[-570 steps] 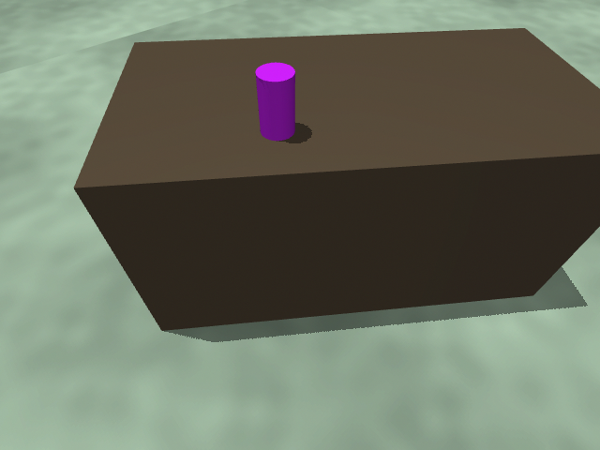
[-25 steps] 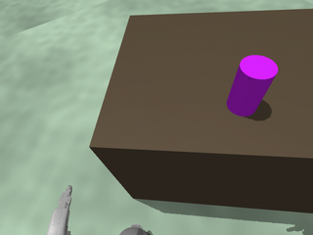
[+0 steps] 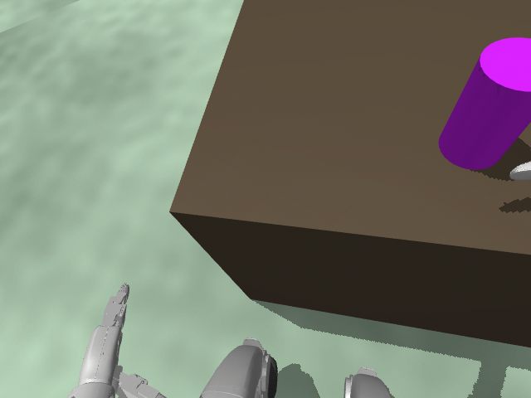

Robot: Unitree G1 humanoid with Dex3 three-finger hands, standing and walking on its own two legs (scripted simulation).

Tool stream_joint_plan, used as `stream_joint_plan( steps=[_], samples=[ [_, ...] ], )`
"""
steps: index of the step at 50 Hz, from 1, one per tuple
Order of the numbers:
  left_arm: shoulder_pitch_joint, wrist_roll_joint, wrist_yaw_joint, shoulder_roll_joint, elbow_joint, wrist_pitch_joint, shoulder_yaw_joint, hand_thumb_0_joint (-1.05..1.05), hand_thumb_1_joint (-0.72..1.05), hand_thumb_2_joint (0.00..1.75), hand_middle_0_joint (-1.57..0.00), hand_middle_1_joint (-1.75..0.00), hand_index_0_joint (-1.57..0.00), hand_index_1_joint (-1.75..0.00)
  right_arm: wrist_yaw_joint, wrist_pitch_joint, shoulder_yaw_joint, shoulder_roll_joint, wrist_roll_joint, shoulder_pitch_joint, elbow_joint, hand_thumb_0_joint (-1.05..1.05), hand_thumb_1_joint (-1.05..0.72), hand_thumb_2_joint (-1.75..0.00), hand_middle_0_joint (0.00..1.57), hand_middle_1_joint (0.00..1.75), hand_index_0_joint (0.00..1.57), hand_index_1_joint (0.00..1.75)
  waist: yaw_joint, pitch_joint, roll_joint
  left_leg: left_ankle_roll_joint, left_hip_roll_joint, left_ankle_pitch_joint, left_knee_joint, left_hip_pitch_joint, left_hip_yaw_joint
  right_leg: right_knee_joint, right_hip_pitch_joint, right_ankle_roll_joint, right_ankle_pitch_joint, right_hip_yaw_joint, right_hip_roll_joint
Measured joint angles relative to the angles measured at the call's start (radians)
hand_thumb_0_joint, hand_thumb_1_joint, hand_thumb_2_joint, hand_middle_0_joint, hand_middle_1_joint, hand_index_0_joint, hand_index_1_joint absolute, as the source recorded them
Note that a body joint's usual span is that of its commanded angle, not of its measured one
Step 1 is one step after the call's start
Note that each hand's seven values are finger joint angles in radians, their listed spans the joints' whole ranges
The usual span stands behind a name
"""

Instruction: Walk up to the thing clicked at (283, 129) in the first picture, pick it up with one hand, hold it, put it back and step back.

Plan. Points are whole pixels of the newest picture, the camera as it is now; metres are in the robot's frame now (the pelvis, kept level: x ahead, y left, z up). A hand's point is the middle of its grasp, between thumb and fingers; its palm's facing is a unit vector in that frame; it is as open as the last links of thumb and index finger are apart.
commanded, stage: close in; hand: right
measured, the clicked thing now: (492, 110) +0.52 -0.22 +0.07
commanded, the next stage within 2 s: close in 0.38 s
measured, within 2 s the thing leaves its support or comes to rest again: leaves its support in 1.78 s
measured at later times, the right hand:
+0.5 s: hand (511, 130) +0.49 -0.24 +0.07, palm faces +0.24 +0.97 +0.01, open 17.3 cm
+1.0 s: hand (501, 107) +0.51 -0.23 +0.08, palm faces +0.24 +0.97 -0.01, open 13.5 cm
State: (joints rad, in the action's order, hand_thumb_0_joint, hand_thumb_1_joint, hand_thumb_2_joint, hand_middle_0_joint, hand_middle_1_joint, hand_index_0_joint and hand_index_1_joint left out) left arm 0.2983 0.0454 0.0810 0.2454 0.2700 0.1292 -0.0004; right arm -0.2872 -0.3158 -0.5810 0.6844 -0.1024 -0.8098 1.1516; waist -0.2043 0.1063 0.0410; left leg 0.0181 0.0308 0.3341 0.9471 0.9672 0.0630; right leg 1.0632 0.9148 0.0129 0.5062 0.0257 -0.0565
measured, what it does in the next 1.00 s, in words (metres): stands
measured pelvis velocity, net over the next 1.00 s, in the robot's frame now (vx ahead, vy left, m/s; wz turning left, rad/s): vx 0.00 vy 0.00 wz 0.01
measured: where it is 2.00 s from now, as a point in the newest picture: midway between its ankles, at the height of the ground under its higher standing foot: outside the picture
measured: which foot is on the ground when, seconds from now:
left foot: down 0.00-1.00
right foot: down 0.00-1.00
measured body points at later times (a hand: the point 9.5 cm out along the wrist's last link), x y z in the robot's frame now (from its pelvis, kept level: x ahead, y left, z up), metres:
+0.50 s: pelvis +0.00 +0.00 +0.00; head +0.11 -0.03 +0.44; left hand +0.15 +0.27 -0.02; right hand +0.47 -0.29 +0.07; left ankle +0.06 +0.14 -0.67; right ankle -0.01 -0.12 -0.67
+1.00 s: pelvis +0.00 +0.00 +0.00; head +0.12 -0.02 +0.43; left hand +0.14 +0.27 -0.02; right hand +0.49 -0.28 +0.09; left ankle +0.06 +0.14 -0.67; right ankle -0.01 -0.12 -0.67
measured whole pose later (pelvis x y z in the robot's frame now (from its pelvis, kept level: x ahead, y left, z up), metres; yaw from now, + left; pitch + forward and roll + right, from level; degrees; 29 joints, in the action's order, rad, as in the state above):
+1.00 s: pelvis +0.00 +0.00 +0.00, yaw +0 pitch +20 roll +2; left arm 0.38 0.04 0.00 0.24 0.10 0.06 0.05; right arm -0.07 -0.34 -0.49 0.54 -0.03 -0.88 1.15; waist -0.19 0.11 0.01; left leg 0.02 0.03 0.34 0.96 0.97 0.04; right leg 1.06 0.90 0.01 0.51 0.01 -0.06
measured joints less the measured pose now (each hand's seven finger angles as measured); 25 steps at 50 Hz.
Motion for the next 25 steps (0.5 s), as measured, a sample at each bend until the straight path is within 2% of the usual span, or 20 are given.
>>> stream_joint_plan(
  steps=[4,9,19,25],
  samples=[
    [0.033,0.000,-0.021,-0.005,-0.062,-0.029,0.004,-0.01,-0.54,0.04,-0.07,-0.06,-0.07,-0.06,0.062,0.008,-0.008,-0.039,0.027,0.001,-0.046,-0.01,0.52,-0.04,0.05,0.05,0.05,0.05,-0.004,0.009,-0.011,0.001,-0.007,0.001,0.006,0.012,-0.008,0.010,0.008,-0.001,0.007,-0.008,-0.006],
    [0.061,-0.006,-0.043,-0.013,-0.089,-0.061,0.004,-0.01,-0.54,0.05,-0.07,-0.05,-0.07,-0.06,0.108,0.017,0.013,-0.085,0.035,0.023,-0.059,-0.01,0.53,-0.05,0.04,0.05,0.05,0.05,0.006,0.023,-0.029,0.003,-0.009,0.003,0.000,-0.007,-0.013,0.002,-0.014,-0.003,0.011,-0.014,-0.008],
    [0.075,-0.015,-0.058,-0.008,-0.121,-0.058,0.034,-0.01,-0.54,0.04,-0.07,-0.05,-0.07,-0.06,0.149,-0.001,0.071,-0.148,0.034,0.033,-0.062,-0.01,0.51,-0.04,0.05,0.05,0.05,0.05,0.036,0.024,-0.026,0.003,0.001,0.015,0.008,-0.028,-0.013,-0.006,-0.040,-0.004,0.011,-0.012,0.002],
    [0.077,-0.009,-0.065,-0.004,-0.109,-0.055,0.052,-0.01,-0.53,0.04,-0.06,-0.05,-0.07,-0.06,0.173,-0.002,0.094,-0.185,0.033,0.044,-0.100,-0.01,0.49,-0.04,0.05,0.05,0.05,0.05,0.042,0.017,-0.023,0.001,0.003,0.019,0.017,-0.021,-0.012,-0.002,-0.034,-0.001,0.012,-0.011,0.004]
  ],
)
